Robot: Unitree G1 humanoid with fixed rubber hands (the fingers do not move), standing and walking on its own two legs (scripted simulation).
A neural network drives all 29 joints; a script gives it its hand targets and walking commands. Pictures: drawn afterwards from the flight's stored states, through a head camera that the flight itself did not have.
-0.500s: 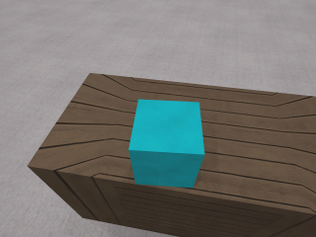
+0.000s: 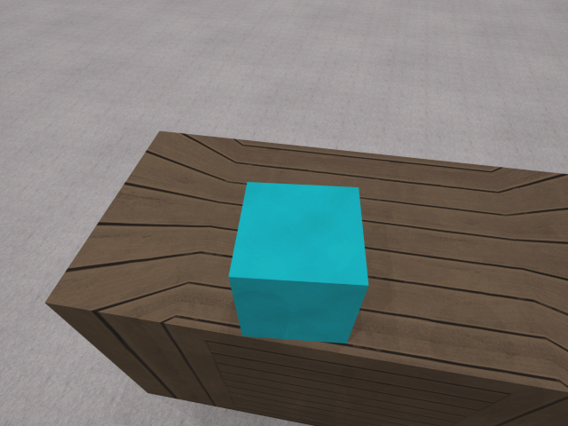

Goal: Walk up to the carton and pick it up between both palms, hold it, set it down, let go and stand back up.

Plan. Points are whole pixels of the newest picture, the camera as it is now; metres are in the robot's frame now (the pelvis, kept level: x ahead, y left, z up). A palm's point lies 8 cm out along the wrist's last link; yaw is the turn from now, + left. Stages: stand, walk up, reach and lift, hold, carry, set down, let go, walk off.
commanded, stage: stand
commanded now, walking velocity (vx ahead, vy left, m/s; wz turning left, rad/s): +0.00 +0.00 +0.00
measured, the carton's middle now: (298, 264) +0.38 -0.01 -0.03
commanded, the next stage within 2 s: reach and lift in 0.24 s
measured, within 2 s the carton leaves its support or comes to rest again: neither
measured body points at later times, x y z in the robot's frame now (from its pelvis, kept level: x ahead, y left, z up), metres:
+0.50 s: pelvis -0.04 -0.01 -0.04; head +0.01 +0.01 +0.41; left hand +0.18 +0.23 -0.13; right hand +0.18 -0.21 -0.13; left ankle -0.01 +0.12 -0.74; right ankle -0.03 -0.11 -0.74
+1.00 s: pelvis -0.05 -0.01 -0.01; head +0.02 -0.01 +0.43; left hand +0.14 +0.21 -0.10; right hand +0.12 -0.19 -0.11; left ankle -0.01 +0.12 -0.74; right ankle -0.03 -0.11 -0.74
